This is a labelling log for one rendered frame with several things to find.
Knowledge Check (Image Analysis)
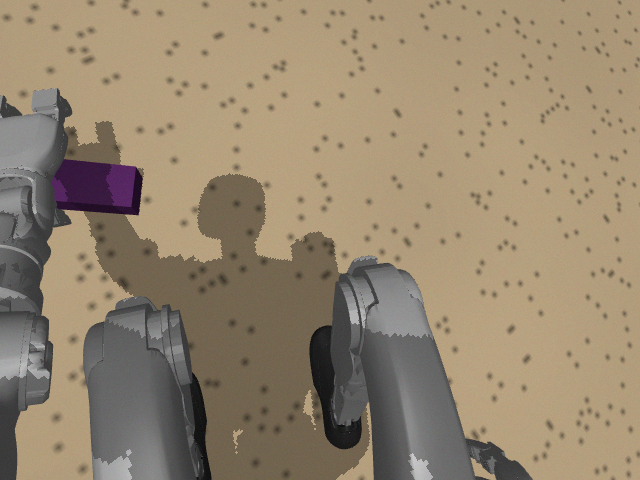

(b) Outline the carton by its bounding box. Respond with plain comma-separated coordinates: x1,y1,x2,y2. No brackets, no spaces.
51,159,143,215

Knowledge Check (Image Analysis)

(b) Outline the left robot arm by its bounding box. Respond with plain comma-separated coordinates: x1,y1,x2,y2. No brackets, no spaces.
0,169,54,480

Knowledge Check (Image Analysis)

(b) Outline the left robot hand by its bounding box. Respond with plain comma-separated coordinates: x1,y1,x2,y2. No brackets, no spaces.
0,88,72,227

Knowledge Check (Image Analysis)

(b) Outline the left robot foot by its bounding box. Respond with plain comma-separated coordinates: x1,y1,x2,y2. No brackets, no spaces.
189,372,211,480

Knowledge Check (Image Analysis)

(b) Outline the right robot hand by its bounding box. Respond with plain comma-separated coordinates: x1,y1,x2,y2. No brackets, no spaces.
466,439,533,480

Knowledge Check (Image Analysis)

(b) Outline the right robot foot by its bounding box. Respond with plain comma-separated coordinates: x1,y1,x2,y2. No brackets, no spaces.
309,325,362,449

